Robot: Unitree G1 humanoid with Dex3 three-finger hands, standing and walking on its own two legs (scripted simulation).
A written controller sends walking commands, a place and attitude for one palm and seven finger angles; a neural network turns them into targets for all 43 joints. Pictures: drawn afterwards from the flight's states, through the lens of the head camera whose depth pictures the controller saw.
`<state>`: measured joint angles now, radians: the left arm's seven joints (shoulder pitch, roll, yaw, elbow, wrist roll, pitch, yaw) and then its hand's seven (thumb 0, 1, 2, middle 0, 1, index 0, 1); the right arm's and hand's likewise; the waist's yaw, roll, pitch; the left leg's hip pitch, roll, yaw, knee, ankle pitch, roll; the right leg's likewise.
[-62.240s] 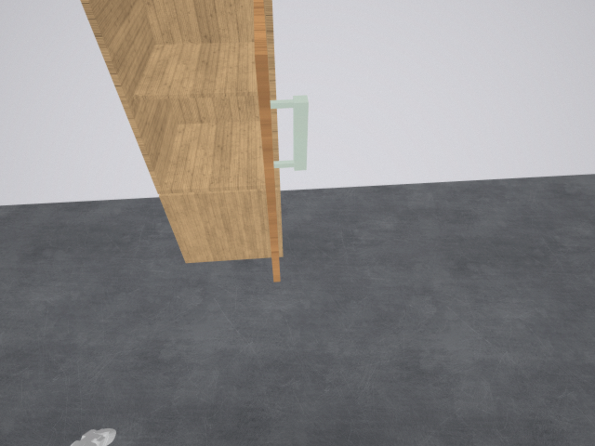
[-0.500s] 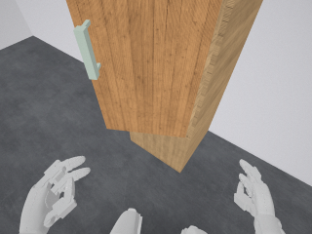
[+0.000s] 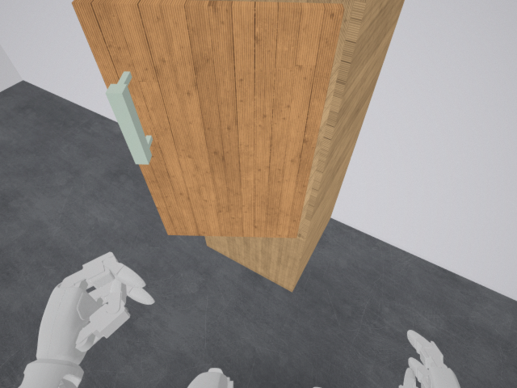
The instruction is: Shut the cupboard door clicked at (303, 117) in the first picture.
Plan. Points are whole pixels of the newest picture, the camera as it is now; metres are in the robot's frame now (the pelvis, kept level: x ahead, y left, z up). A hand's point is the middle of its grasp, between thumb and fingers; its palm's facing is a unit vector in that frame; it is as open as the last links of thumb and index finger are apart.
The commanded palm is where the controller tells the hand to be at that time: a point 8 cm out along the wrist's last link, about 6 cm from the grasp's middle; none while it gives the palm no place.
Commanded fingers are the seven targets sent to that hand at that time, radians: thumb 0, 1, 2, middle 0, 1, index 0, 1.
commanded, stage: raise the hand and make a fist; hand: left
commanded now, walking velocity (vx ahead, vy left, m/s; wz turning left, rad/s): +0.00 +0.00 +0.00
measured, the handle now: (135, 119) +0.50 +0.25 +0.14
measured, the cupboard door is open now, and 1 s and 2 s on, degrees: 29 29 29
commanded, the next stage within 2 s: bring the fist close to the handle in 0.92 s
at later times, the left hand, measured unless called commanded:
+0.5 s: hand (99, 271) +0.23 +0.21 +0.13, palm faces +0.06 -1.00 -0.05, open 3.1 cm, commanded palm +0.21 +0.26 +0.14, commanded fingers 0.00 0.90 0.90 -1.30 -1.50 -1.30 -1.50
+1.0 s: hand (119, 270) +0.23 +0.18 +0.13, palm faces +0.06 -1.00 -0.06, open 3.1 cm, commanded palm +0.20 +0.23 +0.14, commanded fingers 0.00 0.90 0.90 -1.30 -1.50 -1.30 -1.50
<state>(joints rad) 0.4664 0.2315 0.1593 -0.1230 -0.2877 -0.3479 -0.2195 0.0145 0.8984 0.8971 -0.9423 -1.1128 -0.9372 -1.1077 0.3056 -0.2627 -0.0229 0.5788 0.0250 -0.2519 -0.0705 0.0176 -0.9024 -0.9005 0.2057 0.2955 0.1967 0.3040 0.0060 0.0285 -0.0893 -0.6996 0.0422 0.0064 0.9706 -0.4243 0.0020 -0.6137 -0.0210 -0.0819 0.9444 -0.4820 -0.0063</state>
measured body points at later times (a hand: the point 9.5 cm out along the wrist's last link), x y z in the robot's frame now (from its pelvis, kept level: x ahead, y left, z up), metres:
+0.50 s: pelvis +0.01 +0.01 +0.02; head +0.01 +0.01 +0.47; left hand +0.22 +0.26 +0.13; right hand +0.20 -0.19 -0.04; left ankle +0.04 +0.12 -0.68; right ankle +0.00 -0.12 -0.68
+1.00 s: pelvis +0.01 -0.01 +0.03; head +0.00 -0.02 +0.48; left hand +0.22 +0.24 +0.14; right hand +0.18 -0.24 -0.04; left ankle +0.04 +0.12 -0.68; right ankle +0.00 -0.12 -0.68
